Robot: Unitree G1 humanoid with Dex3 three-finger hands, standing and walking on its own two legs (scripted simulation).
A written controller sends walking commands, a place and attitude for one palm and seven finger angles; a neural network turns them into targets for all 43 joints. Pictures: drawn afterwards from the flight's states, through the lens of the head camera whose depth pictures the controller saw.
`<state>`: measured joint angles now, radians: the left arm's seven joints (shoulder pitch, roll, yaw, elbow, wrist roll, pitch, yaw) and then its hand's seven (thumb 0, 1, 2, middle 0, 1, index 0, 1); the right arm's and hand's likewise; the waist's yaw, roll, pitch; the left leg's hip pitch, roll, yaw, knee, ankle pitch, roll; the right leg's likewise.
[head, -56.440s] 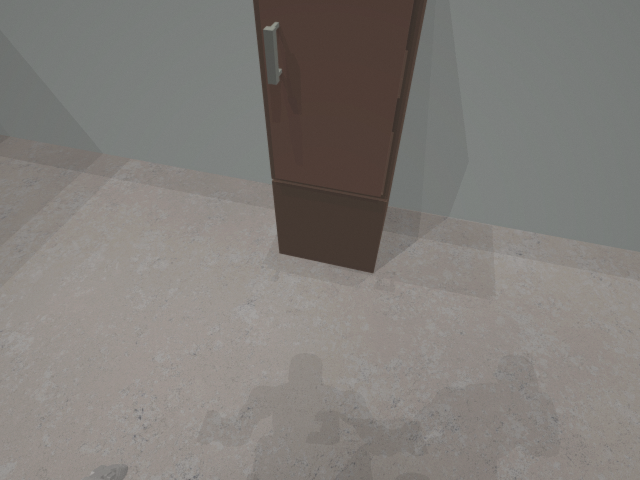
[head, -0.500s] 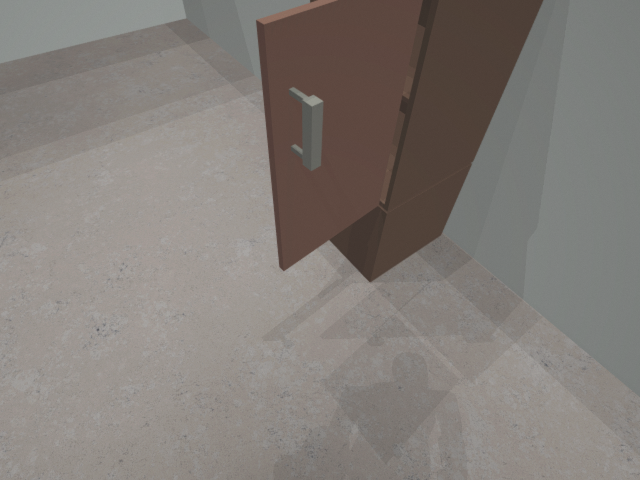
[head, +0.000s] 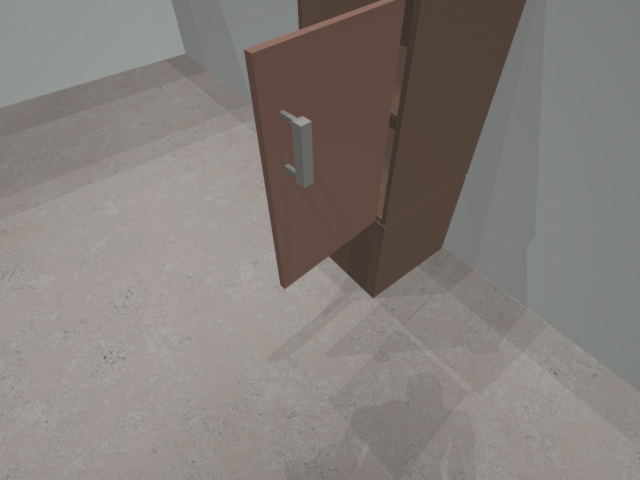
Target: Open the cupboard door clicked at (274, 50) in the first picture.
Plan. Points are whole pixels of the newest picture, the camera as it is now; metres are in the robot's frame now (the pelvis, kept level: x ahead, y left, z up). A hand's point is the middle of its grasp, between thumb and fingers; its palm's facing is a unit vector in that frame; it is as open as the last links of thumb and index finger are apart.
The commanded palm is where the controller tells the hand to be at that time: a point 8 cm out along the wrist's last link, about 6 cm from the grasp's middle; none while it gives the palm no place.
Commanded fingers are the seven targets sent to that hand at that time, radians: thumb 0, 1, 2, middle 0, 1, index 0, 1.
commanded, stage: let the arm hang, fingers relaxed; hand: left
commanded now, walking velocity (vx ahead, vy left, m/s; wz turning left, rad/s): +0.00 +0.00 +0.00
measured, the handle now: (295, 148) +0.63 +0.08 +0.07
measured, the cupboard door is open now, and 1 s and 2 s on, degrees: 95 95 95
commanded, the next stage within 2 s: look to check the result in 0.18 s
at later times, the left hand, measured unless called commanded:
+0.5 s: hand out of the picture +0.02 +0.20 -0.17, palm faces +0.02 -0.97 -0.25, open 7.3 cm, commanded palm none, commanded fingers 0.00 0.90 0.90 -0.20 -0.30 -0.20 -0.30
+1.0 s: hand out of the picture +0.08 +0.21 -0.15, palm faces +0.00 -0.95 -0.31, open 7.3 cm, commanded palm none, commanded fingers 0.00 0.90 0.90 -0.20 -0.30 -0.20 -0.30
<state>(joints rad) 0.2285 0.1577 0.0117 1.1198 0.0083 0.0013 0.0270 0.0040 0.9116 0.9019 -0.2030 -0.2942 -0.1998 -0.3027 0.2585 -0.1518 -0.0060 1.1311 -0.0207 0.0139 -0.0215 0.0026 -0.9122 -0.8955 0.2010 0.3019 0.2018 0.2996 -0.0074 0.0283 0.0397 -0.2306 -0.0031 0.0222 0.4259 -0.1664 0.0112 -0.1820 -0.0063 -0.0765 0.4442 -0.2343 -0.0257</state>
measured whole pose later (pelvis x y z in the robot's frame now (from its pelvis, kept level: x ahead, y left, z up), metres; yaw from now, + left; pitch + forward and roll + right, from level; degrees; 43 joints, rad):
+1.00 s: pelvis +0.02 -0.01 +0.01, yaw +0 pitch -2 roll +0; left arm 0.13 0.26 0.01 1.13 0.01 -0.02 0.01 0.01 0.91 0.90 -0.21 -0.29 -0.20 -0.30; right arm 0.13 -0.28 -0.01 1.13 -0.02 0.00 -0.01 0.00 -0.91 -0.90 0.20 0.30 0.20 0.30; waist 0.00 0.03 0.06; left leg -0.15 0.01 0.02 0.33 -0.15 -0.01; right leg -0.10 0.02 -0.08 0.34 -0.21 -0.04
